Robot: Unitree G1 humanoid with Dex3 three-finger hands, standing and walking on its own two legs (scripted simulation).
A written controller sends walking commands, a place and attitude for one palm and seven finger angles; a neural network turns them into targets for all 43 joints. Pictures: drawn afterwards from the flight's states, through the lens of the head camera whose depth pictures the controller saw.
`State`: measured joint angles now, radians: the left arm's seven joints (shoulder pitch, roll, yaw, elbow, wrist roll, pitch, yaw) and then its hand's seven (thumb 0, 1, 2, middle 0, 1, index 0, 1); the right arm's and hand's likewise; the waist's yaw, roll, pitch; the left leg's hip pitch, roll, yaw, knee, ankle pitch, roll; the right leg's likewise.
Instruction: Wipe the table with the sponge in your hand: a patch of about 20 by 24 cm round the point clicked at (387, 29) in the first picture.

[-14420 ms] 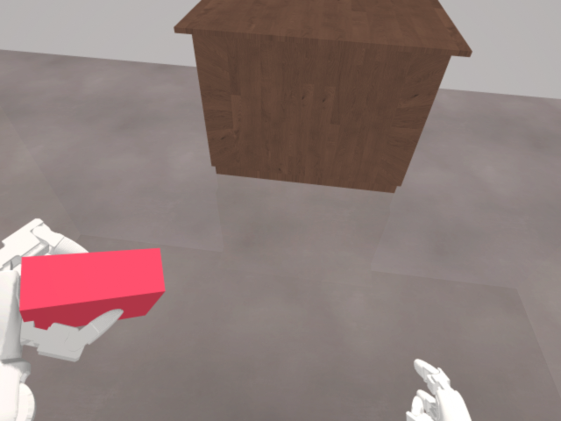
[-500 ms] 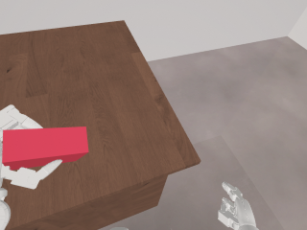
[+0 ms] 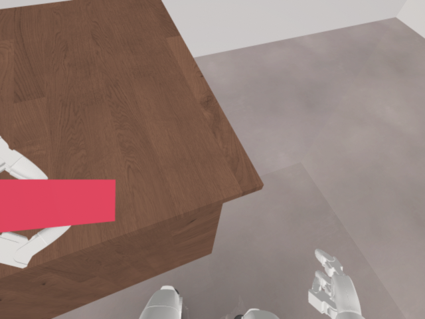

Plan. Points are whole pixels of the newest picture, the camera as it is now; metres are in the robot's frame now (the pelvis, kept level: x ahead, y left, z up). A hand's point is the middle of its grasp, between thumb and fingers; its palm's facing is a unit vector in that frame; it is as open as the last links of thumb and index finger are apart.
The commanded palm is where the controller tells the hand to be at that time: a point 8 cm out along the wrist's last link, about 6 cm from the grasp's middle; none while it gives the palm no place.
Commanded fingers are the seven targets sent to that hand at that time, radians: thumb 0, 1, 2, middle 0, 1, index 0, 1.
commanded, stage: shuffle to correct the standing spot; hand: left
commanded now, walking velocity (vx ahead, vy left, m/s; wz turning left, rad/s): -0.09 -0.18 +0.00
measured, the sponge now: (67, 201) +0.24 +0.21 +0.16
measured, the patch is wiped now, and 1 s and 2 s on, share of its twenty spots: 0.00 0.00 0.00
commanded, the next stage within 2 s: come to a stop and stand still in 0.36 s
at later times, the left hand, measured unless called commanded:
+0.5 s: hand (62, 226) +0.20 +0.19 +0.19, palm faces +0.30 -0.84 -0.46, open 9.3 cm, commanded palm +0.14 +0.23 +0.19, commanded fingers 0.00 0.10 1.30 -1.20 -1.60 -1.20 -1.60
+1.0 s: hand (46, 194) +0.22 +0.20 +0.21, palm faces +0.44 -0.72 -0.54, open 9.3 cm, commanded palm +0.15 +0.21 +0.19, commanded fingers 0.00 0.10 1.30 -1.20 -1.60 -1.20 -1.60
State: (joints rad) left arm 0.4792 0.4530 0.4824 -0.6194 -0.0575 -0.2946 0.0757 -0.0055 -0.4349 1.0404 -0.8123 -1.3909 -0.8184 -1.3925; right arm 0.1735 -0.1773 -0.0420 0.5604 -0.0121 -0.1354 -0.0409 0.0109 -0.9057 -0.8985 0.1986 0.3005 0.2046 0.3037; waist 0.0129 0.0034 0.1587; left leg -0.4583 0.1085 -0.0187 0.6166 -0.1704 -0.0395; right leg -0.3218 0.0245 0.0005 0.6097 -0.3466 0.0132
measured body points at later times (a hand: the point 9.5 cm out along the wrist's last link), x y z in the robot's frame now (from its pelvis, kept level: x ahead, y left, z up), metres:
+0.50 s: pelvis -0.03 -0.04 +0.01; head +0.02 -0.02 +0.45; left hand +0.17 +0.23 +0.21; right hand +0.14 -0.26 -0.07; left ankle +0.02 +0.09 -0.72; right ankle -0.01 -0.17 -0.72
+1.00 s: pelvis -0.02 -0.07 +0.01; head +0.03 -0.07 +0.46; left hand +0.19 +0.24 +0.24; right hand +0.15 -0.29 -0.08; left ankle -0.01 +0.04 -0.72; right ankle -0.01 -0.17 -0.72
